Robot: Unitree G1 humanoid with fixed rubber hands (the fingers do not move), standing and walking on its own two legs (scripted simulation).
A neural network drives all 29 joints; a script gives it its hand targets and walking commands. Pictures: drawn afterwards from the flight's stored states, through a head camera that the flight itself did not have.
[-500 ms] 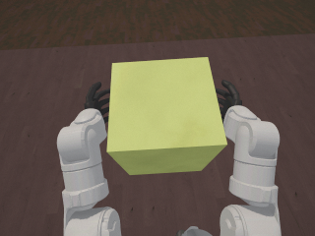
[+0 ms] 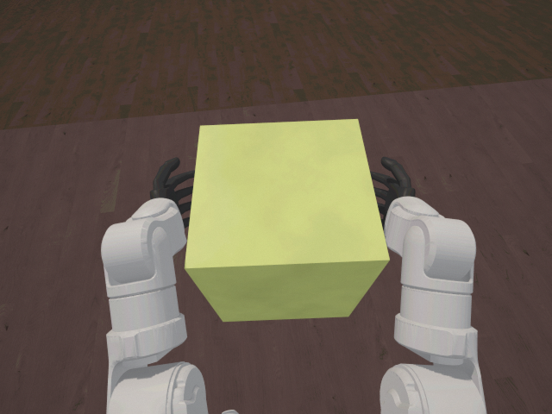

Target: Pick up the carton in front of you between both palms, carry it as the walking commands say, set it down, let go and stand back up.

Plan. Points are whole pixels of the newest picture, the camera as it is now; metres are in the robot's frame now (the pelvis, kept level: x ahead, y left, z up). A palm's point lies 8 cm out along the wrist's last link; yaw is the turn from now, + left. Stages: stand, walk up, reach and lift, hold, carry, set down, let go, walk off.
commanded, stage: carry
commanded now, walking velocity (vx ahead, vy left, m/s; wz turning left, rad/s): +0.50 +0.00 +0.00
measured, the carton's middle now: (282, 232) +0.36 -0.01 +0.07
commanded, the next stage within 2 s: none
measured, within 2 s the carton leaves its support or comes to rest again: neither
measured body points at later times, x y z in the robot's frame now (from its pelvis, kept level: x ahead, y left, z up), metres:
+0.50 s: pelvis +0.30 -0.05 +0.04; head +0.32 -0.05 +0.49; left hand +0.64 +0.14 +0.17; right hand +0.67 -0.17 +0.16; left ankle +0.26 +0.07 -0.58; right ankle +0.33 -0.12 -0.68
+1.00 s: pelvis +0.60 -0.01 +0.08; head +0.63 +0.00 +0.53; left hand +0.97 +0.13 +0.21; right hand +0.95 -0.18 +0.22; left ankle +0.58 +0.08 -0.65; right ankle +0.66 -0.13 -0.57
